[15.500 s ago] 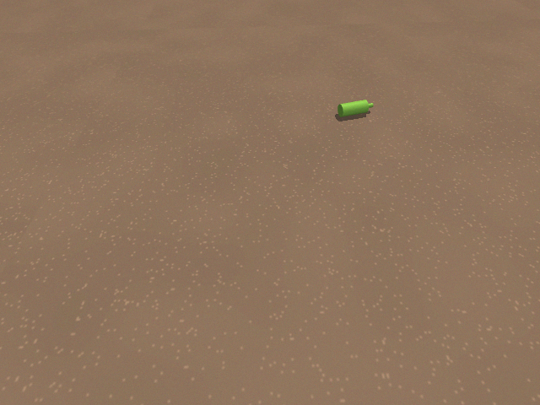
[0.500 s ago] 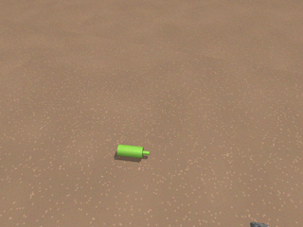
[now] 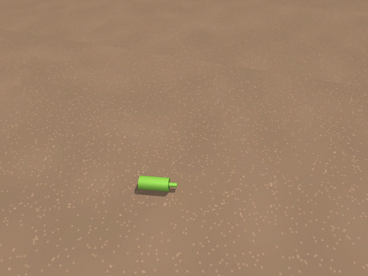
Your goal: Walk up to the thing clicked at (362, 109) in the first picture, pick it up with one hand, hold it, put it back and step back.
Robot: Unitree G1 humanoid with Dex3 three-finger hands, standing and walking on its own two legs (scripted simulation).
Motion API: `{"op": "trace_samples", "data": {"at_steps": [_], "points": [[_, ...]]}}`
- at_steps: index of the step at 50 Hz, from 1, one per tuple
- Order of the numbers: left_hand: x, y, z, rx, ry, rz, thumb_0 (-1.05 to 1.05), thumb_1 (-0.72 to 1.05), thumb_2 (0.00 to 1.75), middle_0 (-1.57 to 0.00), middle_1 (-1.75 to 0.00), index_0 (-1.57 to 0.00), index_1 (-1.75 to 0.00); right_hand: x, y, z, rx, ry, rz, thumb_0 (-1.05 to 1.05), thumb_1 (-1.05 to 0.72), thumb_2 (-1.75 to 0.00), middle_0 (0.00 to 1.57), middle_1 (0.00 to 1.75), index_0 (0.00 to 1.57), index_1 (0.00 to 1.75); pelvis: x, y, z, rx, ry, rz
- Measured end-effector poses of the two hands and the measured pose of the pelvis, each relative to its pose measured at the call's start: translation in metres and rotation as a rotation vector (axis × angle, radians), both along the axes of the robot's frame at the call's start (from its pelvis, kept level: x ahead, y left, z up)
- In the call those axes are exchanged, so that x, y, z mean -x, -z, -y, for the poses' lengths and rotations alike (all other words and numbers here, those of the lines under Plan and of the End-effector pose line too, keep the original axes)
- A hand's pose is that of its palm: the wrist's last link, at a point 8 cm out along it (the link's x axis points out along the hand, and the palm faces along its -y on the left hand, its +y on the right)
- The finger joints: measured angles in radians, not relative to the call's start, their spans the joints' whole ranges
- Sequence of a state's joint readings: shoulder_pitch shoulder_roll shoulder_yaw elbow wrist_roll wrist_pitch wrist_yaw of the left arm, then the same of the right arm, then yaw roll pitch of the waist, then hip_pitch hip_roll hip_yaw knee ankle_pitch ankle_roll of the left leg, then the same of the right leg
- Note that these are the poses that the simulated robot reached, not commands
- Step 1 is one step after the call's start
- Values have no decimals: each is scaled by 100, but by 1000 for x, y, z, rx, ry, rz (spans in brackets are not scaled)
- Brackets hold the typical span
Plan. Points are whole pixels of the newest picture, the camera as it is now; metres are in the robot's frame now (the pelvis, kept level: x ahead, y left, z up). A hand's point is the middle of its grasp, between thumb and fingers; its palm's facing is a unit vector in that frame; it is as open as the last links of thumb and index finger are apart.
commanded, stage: stand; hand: left
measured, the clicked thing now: (158, 183) +0.75 +0.21 -0.74
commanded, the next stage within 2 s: walk up in 0.24 s
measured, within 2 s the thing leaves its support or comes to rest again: neither
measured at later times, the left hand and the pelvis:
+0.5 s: hand out of the picture +0.06 +0.31 -0.16, palm faces +0.05 -0.93 -0.36, open 7.4 cm; pelvis +0.05 +0.03 -0.01, yaw +1 degrees
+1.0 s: hand (87, 216) +0.30 +0.31 -0.15, palm faces -0.11 -0.91 -0.39, open 7.4 cm; pelvis +0.21 +0.03 -0.02, yaw -4 degrees
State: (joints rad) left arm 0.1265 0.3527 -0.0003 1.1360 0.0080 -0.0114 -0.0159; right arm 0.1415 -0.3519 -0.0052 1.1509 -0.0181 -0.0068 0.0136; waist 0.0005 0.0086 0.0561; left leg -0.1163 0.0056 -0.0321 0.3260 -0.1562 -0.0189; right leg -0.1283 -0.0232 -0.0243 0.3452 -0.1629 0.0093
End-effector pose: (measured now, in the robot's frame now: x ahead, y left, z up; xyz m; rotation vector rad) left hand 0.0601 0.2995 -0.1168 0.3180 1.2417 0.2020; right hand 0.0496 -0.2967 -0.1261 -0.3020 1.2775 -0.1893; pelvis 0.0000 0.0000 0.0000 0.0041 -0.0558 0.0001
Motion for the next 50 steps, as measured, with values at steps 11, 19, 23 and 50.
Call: {"op": "trace_samples", "data": {"at_steps": [11, 19, 23, 50], "points": [[-9, 0, 3, 2, 7, 4, 0, 91, 90, -20, -30, -20, -30, -9, -1, 3, 4, -6, 8, 1, -91, -89, 21, 30, 20, 30, -6, 0, 2, 2, 3, -8], [-8, -5, -14, 7, -39, 70, 0, 90, 90, -21, -30, -21, -30, -31, -12, 8, 28, -41, 37, 1, -91, -89, 21, 30, 20, 30, -24, 0, -6, 6, -11, -14], [5, -1, -40, -10, -70, 24, 0, 90, 90, -21, -30, -21, -30, -55, -19, 6, 65, -69, 58, 1, -91, -89, 21, 30, 20, 30, -37, 4, -23, 28, -17, 2], [-239, -8, -52, -45, 128, 68, 1, 91, 90, -20, -30, -20, -30, -150, 12, -14, 13, 61, 67, 1, -90, -89, 21, 30, 20, 30, -213, 23, -32, -36, 62, 1]]}}
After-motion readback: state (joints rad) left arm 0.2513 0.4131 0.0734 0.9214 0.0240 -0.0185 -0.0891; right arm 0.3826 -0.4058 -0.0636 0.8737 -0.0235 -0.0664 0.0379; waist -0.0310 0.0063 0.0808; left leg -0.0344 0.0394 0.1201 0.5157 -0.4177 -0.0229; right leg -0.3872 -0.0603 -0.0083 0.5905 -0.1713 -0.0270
